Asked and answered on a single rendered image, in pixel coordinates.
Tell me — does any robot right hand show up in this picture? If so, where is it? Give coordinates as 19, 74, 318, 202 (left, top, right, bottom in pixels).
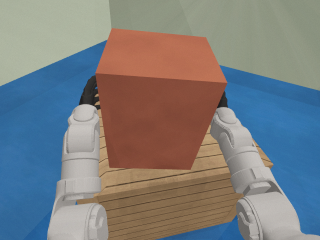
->
217, 91, 228, 108

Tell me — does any robot left upper arm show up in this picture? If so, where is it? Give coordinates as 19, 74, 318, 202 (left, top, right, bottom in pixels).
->
48, 203, 109, 240

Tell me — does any robot left forearm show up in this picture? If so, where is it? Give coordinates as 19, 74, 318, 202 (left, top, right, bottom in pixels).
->
47, 104, 101, 240

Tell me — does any robot left hand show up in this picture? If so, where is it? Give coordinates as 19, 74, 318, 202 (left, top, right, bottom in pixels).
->
79, 75, 101, 110

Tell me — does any robot right forearm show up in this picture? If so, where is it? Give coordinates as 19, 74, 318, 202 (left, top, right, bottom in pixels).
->
210, 107, 301, 230

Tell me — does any pedestal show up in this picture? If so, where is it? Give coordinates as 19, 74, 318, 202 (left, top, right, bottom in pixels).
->
76, 94, 274, 240

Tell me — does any carton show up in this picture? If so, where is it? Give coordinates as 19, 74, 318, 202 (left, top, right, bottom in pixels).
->
95, 28, 228, 170

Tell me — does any robot right upper arm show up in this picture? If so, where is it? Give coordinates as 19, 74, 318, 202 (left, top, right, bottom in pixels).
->
236, 191, 320, 240

